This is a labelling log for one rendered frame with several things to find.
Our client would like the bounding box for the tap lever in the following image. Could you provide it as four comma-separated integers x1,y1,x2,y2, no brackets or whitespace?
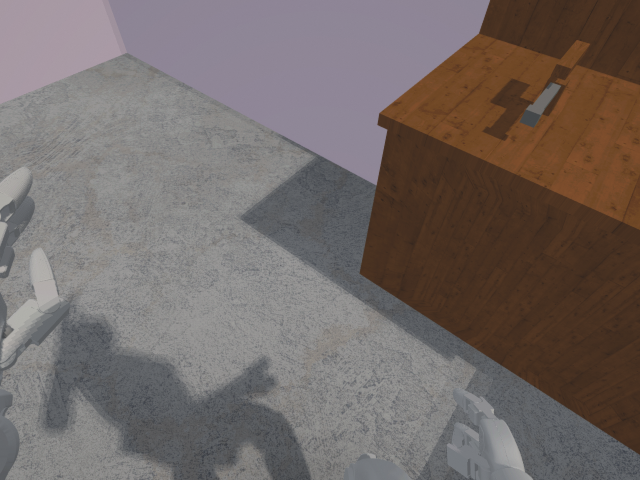
520,82,561,128

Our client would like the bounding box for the robot right hand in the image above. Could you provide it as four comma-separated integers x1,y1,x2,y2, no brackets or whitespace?
447,388,525,480

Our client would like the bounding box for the robot left hand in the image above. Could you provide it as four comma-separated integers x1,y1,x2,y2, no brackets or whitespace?
0,167,70,386

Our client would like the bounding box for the counter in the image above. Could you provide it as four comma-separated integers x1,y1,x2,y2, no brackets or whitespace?
360,0,640,455

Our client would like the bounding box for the robot left forearm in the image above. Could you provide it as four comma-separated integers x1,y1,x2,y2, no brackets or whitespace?
0,389,20,480

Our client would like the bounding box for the right robot shin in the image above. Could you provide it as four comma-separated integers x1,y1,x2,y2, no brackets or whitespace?
356,453,376,462

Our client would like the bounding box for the robot right thigh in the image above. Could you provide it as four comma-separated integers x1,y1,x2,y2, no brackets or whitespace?
343,458,411,480

